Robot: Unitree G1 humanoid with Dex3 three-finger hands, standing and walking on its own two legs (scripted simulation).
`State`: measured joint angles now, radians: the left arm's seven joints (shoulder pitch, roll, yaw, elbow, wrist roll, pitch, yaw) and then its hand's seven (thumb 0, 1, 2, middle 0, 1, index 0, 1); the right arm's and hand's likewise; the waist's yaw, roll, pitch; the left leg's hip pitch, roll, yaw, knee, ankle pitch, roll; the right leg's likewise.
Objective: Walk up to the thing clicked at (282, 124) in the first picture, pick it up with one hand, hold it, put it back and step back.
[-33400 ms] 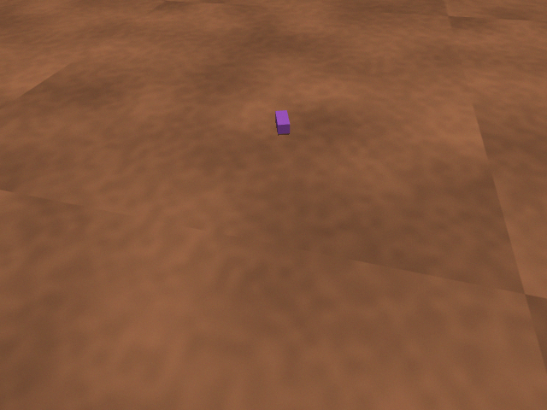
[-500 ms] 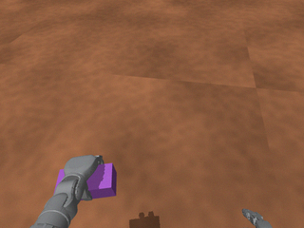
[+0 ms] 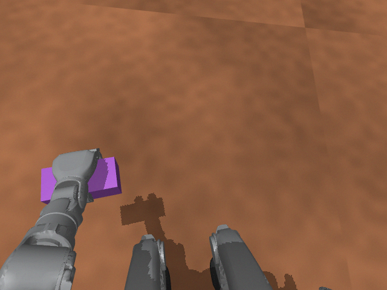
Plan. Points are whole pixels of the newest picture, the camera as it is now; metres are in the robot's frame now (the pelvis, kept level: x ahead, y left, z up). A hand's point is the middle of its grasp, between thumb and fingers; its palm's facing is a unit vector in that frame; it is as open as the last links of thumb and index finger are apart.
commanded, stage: crouch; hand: left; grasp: from above
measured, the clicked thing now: (83, 181) +0.41 +0.24 -0.15
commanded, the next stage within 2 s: lower in 1.18 s
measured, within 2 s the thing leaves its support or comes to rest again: neither
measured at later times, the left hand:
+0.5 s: hand (107, 192) +0.43 +0.23 -0.32, palm faces -0.45 -0.05 -0.89, open 10.6 cm
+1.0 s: hand (113, 192) +0.45 +0.23 -0.40, palm faces -0.46 -0.06 -0.88, open 10.6 cm
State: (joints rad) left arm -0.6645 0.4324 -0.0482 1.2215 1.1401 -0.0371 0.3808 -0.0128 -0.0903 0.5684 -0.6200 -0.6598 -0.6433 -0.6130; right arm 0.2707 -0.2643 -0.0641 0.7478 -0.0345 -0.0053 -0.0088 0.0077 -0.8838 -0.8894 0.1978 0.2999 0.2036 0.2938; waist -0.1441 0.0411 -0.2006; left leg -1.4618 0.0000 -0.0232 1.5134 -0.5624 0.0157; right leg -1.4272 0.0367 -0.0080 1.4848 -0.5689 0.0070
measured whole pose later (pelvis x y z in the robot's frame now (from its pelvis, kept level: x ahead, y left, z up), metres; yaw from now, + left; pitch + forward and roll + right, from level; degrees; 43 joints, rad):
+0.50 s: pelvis -0.01 +0.00 -0.15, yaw -2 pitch +39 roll -6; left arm -0.85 0.55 0.05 1.34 1.21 -0.11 0.42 -0.01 -0.12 0.59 -0.65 -0.64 -0.68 -0.59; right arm 0.17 -0.25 0.00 0.74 -0.10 -0.08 0.08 0.00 -0.89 -0.89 0.20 0.30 0.21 0.29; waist -0.20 0.03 -0.17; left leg -2.04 -0.01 -0.07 2.03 -0.67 0.01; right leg -1.98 0.03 -0.07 1.98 -0.69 0.00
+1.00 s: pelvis -0.02 +0.00 -0.22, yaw -5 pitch +37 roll -7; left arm -0.96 0.67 0.10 1.46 1.24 -0.15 0.42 -0.01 -0.12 0.59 -0.66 -0.64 -0.68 -0.59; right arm 0.18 -0.25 0.05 0.75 -0.13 -0.07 0.13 0.00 -0.90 -0.90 0.20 0.30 0.20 0.29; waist -0.25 0.00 -0.09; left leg -2.23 0.00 -0.09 2.26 -0.69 0.01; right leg -2.16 0.05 -0.09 2.20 -0.69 0.00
